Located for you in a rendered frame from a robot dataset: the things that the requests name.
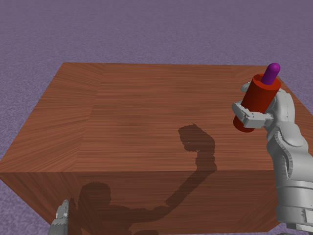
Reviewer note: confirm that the bottle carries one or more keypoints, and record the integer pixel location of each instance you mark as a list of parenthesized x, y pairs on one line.
[(260, 93)]

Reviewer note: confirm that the right robot hand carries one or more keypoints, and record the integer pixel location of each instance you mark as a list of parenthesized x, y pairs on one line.
[(280, 109)]

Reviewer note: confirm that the left robot hand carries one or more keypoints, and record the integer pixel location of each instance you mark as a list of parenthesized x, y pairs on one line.
[(59, 226)]

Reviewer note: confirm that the right robot arm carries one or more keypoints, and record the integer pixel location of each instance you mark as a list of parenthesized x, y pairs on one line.
[(293, 169)]

